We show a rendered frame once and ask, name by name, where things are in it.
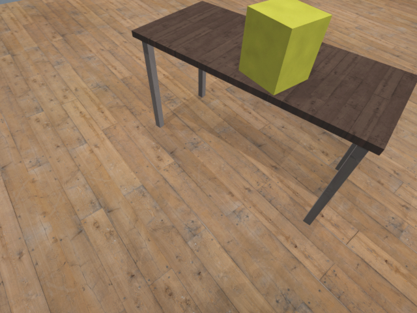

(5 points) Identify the table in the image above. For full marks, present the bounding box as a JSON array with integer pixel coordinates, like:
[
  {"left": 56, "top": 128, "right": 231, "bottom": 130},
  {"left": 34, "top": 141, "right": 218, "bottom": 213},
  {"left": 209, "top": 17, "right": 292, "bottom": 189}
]
[{"left": 132, "top": 1, "right": 417, "bottom": 225}]

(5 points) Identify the carton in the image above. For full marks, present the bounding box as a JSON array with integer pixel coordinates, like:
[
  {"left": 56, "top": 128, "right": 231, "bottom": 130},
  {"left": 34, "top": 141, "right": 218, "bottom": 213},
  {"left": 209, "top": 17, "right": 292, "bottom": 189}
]
[{"left": 238, "top": 0, "right": 332, "bottom": 95}]

